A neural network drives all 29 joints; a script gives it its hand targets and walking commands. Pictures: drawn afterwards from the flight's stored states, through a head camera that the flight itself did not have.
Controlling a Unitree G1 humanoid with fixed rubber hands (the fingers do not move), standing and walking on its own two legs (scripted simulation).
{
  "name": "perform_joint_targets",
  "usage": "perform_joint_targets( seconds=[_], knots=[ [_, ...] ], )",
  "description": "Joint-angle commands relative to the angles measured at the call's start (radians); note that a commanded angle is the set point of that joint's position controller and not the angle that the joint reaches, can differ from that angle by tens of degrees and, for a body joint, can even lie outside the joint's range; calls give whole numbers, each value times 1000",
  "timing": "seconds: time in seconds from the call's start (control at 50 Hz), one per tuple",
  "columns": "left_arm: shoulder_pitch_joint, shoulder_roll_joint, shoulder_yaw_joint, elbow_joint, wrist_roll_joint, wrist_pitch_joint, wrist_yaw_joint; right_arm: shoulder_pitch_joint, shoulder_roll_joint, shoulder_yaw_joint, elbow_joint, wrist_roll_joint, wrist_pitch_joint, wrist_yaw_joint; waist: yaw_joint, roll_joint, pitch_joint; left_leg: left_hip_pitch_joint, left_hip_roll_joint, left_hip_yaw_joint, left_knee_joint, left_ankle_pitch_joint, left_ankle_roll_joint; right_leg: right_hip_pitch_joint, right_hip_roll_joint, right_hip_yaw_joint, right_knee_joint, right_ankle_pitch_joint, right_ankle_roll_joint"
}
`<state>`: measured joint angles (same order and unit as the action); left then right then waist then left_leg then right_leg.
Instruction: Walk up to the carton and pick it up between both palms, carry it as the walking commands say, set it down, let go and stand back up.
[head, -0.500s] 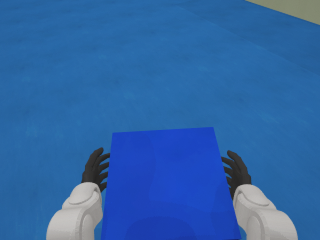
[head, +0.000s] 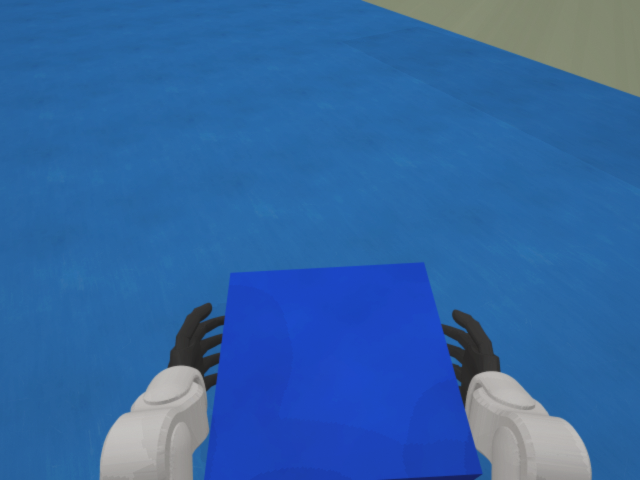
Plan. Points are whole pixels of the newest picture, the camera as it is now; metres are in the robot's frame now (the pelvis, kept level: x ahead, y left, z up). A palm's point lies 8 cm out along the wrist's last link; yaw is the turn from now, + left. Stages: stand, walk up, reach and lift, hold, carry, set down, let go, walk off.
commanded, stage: carry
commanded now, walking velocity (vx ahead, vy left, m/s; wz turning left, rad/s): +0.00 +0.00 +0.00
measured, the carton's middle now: (333, 401) +0.24 -0.01 +0.03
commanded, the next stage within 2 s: none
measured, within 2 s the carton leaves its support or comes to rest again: neither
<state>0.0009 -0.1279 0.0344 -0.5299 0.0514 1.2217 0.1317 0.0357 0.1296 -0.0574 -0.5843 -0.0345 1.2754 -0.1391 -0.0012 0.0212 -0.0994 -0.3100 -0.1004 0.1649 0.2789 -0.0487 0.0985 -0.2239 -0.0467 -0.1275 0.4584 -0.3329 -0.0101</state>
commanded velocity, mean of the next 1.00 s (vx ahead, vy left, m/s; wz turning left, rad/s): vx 0.00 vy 0.00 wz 0.00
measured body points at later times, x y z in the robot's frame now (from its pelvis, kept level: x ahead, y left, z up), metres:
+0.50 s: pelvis -0.03 +0.04 +0.00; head -0.04 +0.03 +0.45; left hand +0.22 +0.20 +0.10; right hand +0.21 -0.11 +0.09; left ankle +0.04 +0.06 -0.74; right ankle -0.03 -0.10 -0.74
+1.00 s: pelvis -0.04 +0.06 -0.01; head -0.05 +0.08 +0.44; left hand +0.21 +0.23 +0.07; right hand +0.21 -0.08 +0.08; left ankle -0.03 +0.13 -0.74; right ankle -0.03 -0.09 -0.74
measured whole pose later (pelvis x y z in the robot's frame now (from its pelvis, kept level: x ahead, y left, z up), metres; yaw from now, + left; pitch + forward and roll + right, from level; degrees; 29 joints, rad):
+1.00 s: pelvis -0.04 +0.06 -0.01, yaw +1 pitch +2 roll +0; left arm -0.04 -0.13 0.06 -0.50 0.06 1.22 0.13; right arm -0.01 0.13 -0.06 -0.51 -0.03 1.25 -0.14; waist 0.01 -0.05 -0.07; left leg -0.32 -0.09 0.03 0.56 -0.27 0.08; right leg -0.35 -0.07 -0.01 0.64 -0.37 0.03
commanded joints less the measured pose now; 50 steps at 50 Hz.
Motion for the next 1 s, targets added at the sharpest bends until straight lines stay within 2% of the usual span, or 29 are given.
perform_joint_targets(
  seconds=[0.0,0.02,0.06,0.08,0.1,0.12,0.14,0.18,0.24,0.3,0.34,0.36,0.38,0.42,0.48,0.54,0.56,0.6,0.64,0.68,0.72,0.74,0.76,0.78,0.8,0.84,0.9,0.96,0.98],
  knots=[
    [-302,-744,-602,-79,-284,10,-100,-468,676,639,-142,277,-47,89,20,-76,-283,161,178,-120,29,230,-353,220,-128,109,-208,-5,-64],
    [-336,-784,-614,-93,-295,-5,-104,-516,686,649,-178,296,-54,101,26,-88,-270,180,149,-118,209,214,-422,150,-196,153,-245,-102,-97],
    [-373,-768,-595,-92,-290,-11,-103,-506,673,658,-154,311,-48,107,-13,-305,-185,211,176,-218,523,-174,-289,-147,-348,296,-227,-156,-135],
    [-346,-757,-602,-50,-273,3,-103,-525,660,648,-139,296,-47,106,-29,-297,-131,261,212,-260,475,-284,-186,-306,-285,203,-182,-184,-90],
    [-389,-739,-617,-62,-275,12,-105,-492,640,626,-119,272,-49,98,-47,-234,-91,224,202,-260,277,-316,-148,-297,-184,91,-94,-252,-19],
    [-409,-729,-629,-49,-286,26,-111,-503,620,605,-109,258,-51,91,-30,9,10,-23,257,-398,-2,-313,-112,-156,-76,24,64,-160,37],
    [-401,-721,-608,-23,-278,35,-103,-495,607,586,-84,249,-41,84,-10,109,9,-84,330,-518,-46,-151,-96,-93,-16,45,137,-118,52],
    [-403,-683,-615,-66,-280,37,-98,-465,603,578,-60,233,-29,83,3,85,18,-34,326,-442,-41,-120,-79,-133,-15,82,101,-55,26],
    [-357,-705,-608,-52,-265,34,-86,-468,646,575,-55,273,-32,99,-2,161,-169,105,339,-490,-130,-116,-135,-77,25,44,201,-130,10],
    [-443,-787,-638,-149,-289,3,-97,-559,740,628,-164,315,-63,120,1,96,-226,171,303,-419,-117,-179,-118,-30,0,69,44,-89,-22],
    [-379,-797,-619,-77,-270,7,-98,-567,731,643,-169,310,-59,120,2,69,-179,107,238,-331,-177,-293,-204,11,28,16,-5,-78,-45],
    [-430,-793,-629,-133,-290,-12,-101,-556,745,645,-151,303,-68,122,0,51,-176,138,235,-310,-134,-299,-164,-13,12,49,-42,-41,-52],
    [-400,-796,-635,-134,-285,-16,-100,-554,732,633,-178,305,-74,124,1,105,-177,166,228,-289,-163,-186,-243,2,10,14,-33,-45,-29],
    [-415,-794,-638,-132,-299,-21,-102,-526,722,631,-181,293,-78,113,-2,38,-208,184,208,-284,-96,68,-262,43,-2,24,-94,-53,-31],
    [-287,-734,-596,-44,-282,0,-102,-469,648,625,-141,276,-58,99,8,-37,-209,111,160,-210,43,66,-351,111,-91,115,-179,-97,-63],
    [-338,-723,-586,-34,-273,-2,-105,-496,643,633,-115,276,-49,98,-16,-273,-181,223,172,-263,289,-131,-244,-104,-206,231,-172,-63,-91],
    [-327,-729,-597,6,-272,12,-111,-482,646,626,-81,252,-42,93,-32,-224,-159,231,210,-294,136,-166,-166,-167,-128,133,-88,-114,-27],
    [-387,-690,-620,-54,-288,15,-111,-448,619,598,-59,243,-42,93,-16,50,-73,90,265,-391,-79,-319,-176,-168,-24,60,59,-150,14],
    [-479,-743,-632,-96,-311,10,-115,-541,679,597,-85,256,-52,93,-1,127,-41,-75,274,-430,-237,-431,-231,-49,26,8,115,-132,-2],
    [-483,-745,-641,-115,-317,3,-106,-585,683,585,-114,274,-61,97,35,257,-60,-133,208,-253,-317,-162,-514,141,52,-158,40,-228,0],
    [-437,-738,-614,-107,-319,-4,-100,-569,690,586,-114,288,-64,103,65,37,-142,-26,26,-48,102,-86,-566,216,-100,47,-317,-184,-133],
    [-444,-804,-625,-88,-315,-9,-97,-564,716,604,-124,292,-68,110,45,-332,-206,166,40,-124,707,-282,-420,-39,-310,344,-334,-136,-207],
    [-380,-791,-590,-24,-282,-4,-101,-581,699,613,-113,304,-62,110,-10,-343,-152,175,183,-306,635,-292,-219,-216,-281,317,-209,-19,-184],
    [-423,-825,-620,-79,-289,-7,-102,-566,707,614,-114,312,-62,126,-17,-271,-169,276,186,-318,626,-329,-190,-350,-290,303,-192,-78,-156],
    [-380,-779,-626,-49,-271,2,-105,-514,674,619,-100,283,-66,108,-49,-193,-125,245,225,-281,281,-253,-127,-288,-181,112,-91,-75,-36],
    [-451,-747,-614,-61,-286,12,-114,-543,665,583,-62,268,-65,94,-16,101,-124,41,272,-475,22,153,-124,-52,-40,44,137,-23,53],
    [-441,-763,-646,-89,-304,-5,-108,-503,678,556,-62,240,-80,101,5,198,-192,213,320,-393,141,500,-90,-178,-11,87,175,-20,35],
    [-458,-776,-667,-99,-290,5,-102,-529,681,547,-79,261,-75,115,1,138,-184,165,313,-468,48,247,-92,-170,23,93,235,-62,18],
    [-460,-800,-670,-107,-297,6,-104,-487,699,556,-69,257,-79,116,6,206,-171,119,280,-457,55,237,-76,-160,-1,122,205,-48,7]
  ],
)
